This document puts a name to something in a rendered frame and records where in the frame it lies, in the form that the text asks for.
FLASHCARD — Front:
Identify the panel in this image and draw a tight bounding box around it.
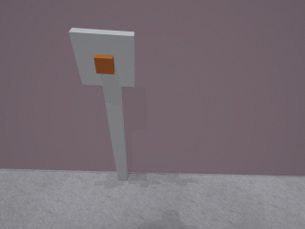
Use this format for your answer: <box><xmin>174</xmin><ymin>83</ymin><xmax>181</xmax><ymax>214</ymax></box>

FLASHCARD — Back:
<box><xmin>69</xmin><ymin>28</ymin><xmax>135</xmax><ymax>181</ymax></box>

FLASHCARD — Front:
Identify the button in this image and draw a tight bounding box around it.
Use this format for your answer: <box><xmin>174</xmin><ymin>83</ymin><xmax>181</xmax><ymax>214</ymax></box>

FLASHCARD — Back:
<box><xmin>93</xmin><ymin>54</ymin><xmax>115</xmax><ymax>74</ymax></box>

